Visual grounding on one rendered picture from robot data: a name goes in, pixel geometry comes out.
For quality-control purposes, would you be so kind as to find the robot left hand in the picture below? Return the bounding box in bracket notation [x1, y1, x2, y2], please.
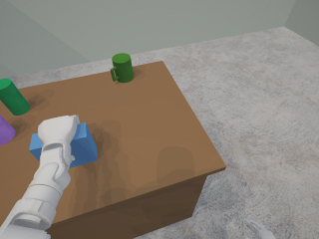
[38, 115, 80, 163]

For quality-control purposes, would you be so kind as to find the sponge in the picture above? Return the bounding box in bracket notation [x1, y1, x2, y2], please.
[29, 122, 98, 168]

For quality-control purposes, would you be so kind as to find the left robot forearm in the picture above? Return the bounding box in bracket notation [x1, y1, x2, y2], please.
[0, 139, 72, 236]

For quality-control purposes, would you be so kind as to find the robot right hand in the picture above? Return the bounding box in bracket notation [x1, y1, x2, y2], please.
[245, 219, 276, 239]

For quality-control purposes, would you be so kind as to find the robot left upper arm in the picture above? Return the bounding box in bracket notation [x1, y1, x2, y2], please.
[0, 224, 51, 239]

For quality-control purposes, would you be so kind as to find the table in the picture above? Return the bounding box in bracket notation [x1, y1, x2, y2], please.
[0, 61, 226, 239]

